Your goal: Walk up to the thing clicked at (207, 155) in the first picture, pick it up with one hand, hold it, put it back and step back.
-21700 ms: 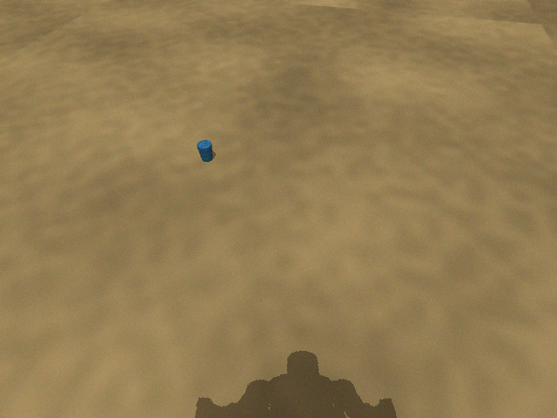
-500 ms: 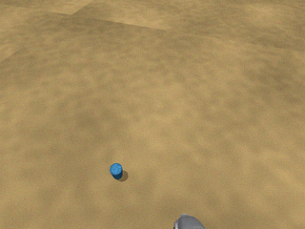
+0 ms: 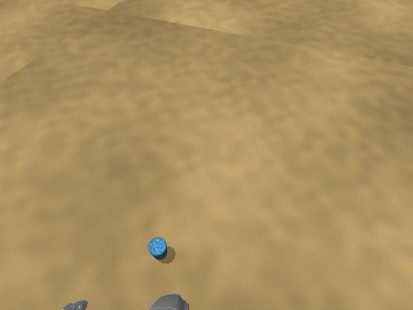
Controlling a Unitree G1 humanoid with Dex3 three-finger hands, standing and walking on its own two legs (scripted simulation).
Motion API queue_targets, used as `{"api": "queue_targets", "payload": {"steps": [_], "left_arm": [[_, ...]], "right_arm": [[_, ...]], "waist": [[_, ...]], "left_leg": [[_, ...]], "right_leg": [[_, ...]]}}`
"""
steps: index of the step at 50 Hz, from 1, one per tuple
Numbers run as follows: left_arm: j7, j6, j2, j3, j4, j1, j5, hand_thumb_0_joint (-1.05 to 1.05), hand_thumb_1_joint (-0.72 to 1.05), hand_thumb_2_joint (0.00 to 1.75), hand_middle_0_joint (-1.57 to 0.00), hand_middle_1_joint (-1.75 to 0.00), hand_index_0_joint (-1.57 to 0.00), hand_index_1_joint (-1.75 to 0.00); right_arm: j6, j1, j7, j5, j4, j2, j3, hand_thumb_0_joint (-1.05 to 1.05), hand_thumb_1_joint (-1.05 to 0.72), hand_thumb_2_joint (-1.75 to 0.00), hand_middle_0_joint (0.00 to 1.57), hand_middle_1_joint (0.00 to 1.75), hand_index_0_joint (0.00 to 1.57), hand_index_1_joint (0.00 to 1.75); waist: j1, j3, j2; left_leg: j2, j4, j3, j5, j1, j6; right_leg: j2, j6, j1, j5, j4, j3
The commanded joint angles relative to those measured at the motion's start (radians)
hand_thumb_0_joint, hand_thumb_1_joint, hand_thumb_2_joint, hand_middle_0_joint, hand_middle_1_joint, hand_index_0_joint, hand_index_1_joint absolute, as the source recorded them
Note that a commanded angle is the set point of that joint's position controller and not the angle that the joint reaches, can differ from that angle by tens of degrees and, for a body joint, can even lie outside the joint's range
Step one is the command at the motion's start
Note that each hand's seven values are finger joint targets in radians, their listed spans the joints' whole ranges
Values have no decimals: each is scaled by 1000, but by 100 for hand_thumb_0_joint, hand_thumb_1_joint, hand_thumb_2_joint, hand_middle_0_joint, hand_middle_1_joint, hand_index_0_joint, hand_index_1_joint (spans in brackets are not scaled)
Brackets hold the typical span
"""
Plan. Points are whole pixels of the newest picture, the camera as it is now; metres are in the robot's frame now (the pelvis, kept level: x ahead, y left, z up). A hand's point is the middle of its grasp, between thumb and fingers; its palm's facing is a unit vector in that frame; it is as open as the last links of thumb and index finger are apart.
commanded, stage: walk up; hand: left
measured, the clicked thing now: (159, 249) +0.44 +0.24 -0.71
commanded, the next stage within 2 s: none
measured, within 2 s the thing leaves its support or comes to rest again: neither
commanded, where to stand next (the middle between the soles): +0.06 -0.02 m, yaw +1 degrees
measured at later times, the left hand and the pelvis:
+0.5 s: hand out of the picture +0.02 +0.26 -0.14, palm faces -0.05 -0.91 -0.41, open 7.4 cm; pelvis -0.02 -0.01 +0.00, yaw -1 degrees
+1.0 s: hand out of the picture +0.11 +0.24 -0.14, palm faces -0.06 -0.94 -0.33, open 7.4 cm; pelvis +0.00 -0.01 +0.02, yaw -1 degrees
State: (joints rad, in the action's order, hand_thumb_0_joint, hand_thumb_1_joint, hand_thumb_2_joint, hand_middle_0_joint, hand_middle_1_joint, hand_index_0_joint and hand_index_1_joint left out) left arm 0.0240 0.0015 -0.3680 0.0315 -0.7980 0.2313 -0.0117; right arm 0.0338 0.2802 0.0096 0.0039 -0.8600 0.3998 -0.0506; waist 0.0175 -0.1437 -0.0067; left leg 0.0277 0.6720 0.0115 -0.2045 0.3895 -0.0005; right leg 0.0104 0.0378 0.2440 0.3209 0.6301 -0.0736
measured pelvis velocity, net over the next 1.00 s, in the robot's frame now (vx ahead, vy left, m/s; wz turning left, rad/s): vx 0.00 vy -0.01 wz -0.01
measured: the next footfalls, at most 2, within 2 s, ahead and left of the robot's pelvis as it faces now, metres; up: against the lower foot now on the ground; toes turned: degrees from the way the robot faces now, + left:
left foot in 0.02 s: +0.12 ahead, +0.11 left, +0.00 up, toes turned -1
right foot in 0.34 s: -0.01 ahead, -0.15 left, +0.00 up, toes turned -1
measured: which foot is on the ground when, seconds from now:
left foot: up 0.00-0.00, down 0.02-1.00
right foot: down 0.00-0.04, up 0.06-0.32, down 0.34-1.00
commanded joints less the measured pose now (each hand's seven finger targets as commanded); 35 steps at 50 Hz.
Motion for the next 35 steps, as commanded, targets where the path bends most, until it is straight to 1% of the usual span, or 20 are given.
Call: {"api": "queue_targets", "payload": {"steps": [1,2,3,4,8,10,13,14,16,17,18,19,20,21,23,24,25,27,29,35], "left_arm": [[-25,-11,-178,46,74,-23,23,0,90,90,-20,-30,-20,-30],[-28,-24,-161,44,52,42,39,0,90,90,-20,-30,-20,-30],[-38,-41,-213,58,20,72,35,0,90,90,-20,-30,-20,-30],[-41,-45,-222,60,0,58,31,0,90,90,-20,-30,-20,-30],[-30,-38,-217,68,-48,59,23,0,90,90,-20,-30,-20,-30],[-25,-31,-209,65,-65,50,19,0,90,90,-20,-30,-20,-30],[-31,-10,-202,58,-95,66,17,0,90,90,-20,-30,-20,-30],[-35,-2,-199,58,-114,97,14,0,90,90,-20,-30,-20,-30],[-44,19,-185,57,-161,157,3,0,90,90,-20,-30,-20,-30],[-48,34,-219,61,-154,112,-16,0,90,90,-20,-30,-20,-30],[-51,46,-268,69,-127,55,-27,0,90,90,-20,-30,-20,-30],[-50,44,-348,74,-99,-57,-25,0,90,90,-20,-30,-20,-30],[-46,45,-334,66,-81,-129,-22,0,90,90,-20,-30,-20,-30],[-42,46,-281,53,-72,-159,-17,0,90,90,-20,-30,-20,-30],[-43,52,-235,40,-100,-130,-7,0,90,90,-20,-30,-20,-30],[-42,54,-233,42,-114,-107,-4,0,90,90,-20,-30,-20,-30],[-39,52,-239,40,-125,-80,1,0,90,90,-20,-30,-20,-30],[-34,44,-248,39,-125,-71,-1,0,90,90,-20,-30,-20,-30],[-35,41,-230,34,-143,-103,-3,0,90,90,-20,-30,-20,-30],[-37,48,-230,30,-177,-109,6,0,90,90,-20,-30,-20,-30]], "right_arm": [[26,95,25,27,34,235,-69,0,-90,-90,20,30,20,30],[27,20,24,30,70,286,-73,0,-90,-90,20,30,20,30],[25,-15,23,13,78,304,-74,0,-90,-90,20,30,20,30],[23,-46,26,17,74,295,-74,0,-90,-90,20,30,20,30],[17,-99,29,10,77,229,-49,0,-90,-90,20,30,20,30],[8,-85,20,18,64,228,-50,0,-90,-90,20,30,20,30],[-11,-106,7,31,68,243,-55,0,-90,-90,20,30,20,30],[-20,-132,2,33,71,245,-55,0,-90,-90,20,30,20,30],[-37,-168,-7,21,69,218,-44,0,-90,-90,20,30,20,30],[-41,-164,-11,7,67,164,-30,0,-90,-90,20,30,20,30],[-40,-154,-16,-4,69,120,-14,0,-90,-90,20,30,20,30],[-43,-183,-8,-1,54,156,-31,0,-90,-90,20,30,20,30],[-41,-163,-10,4,23,177,-42,0,-90,-90,20,30,20,30],[-36,-142,-18,2,2,179,-44,0,-90,-90,20,30,20,30],[-21,-167,-26,-8,-19,159,-34,0,-90,-90,20,30,20,30],[-18,-173,-27,-6,-23,160,-34,0,-90,-90,20,30,20,30],[-19,-195,-27,-3,-19,166,-31,0,-90,-90,20,30,20,30],[-22,-205,-29,3,-28,175,-28,0,-90,-90,20,30,20,30],[-27,-206,-35,4,-63,171,-25,0,-90,-90,20,30,20,30],[-14,-191,-34,5,-126,169,-9,0,-90,-90,20,30,20,30]], "waist": [[-46,170,-101],[-2,183,-210],[-10,206,-174],[-10,170,-189],[9,204,-163],[-9,222,-171],[-20,222,-217],[-9,216,-215],[35,201,-154],[15,164,-46],[-7,115,102],[-20,67,157],[-52,39,133],[-80,42,98],[-65,84,88],[-45,118,100],[-28,137,107],[-21,114,125],[-31,64,89],[-23,116,17]], "left_leg": [[132,-230,-179,269,-257,70],[317,-315,-457,273,-205,177],[359,-316,-493,189,-147,268],[376,-336,-543,130,-91,300],[222,-255,-252,185,-139,203],[187,-244,-228,74,-213,176],[210,-244,-238,-24,-198,194],[207,-233,-225,-59,-168,198],[166,-130,-160,-30,-109,151],[127,-45,-131,9,-14,97],[40,21,-70,-59,70,34],[7,79,-74,-266,-8,21],[32,88,-88,-253,-131,17],[33,16,-80,-188,-204,21],[44,-137,-90,98,-252,39],[64,-144,-115,183,-275,55],[72,-160,-132,143,-271,61],[57,-192,-126,-65,-227,49],[64,-247,-146,-147,-189,32],[76,-292,-154,35,-190,26]], "right_leg": [[-116,56,177,-138,102,107],[21,4,182,176,243,71],[10,1,111,306,388,161],[-10,-5,109,307,451,180],[7,0,128,240,433,188],[8,-17,135,239,301,157],[-8,-37,73,240,112,73],[-7,-38,31,188,26,59],[1,-25,-79,3,-225,50],[-75,-1,-89,13,-262,203],[-237,62,-38,42,-329,468],[-341,154,153,101,-347,527],[-334,164,261,83,-311,479],[-264,116,271,62,-265,357],[-148,22,173,-114,-205,185],[-126,2,139,-152,-190,173],[-116,-5,124,-108,-199,180],[-138,4,126,95,-270,226],[-138,11,118,227,-309,217],[-124,6,-23,-28,-296,176]]}}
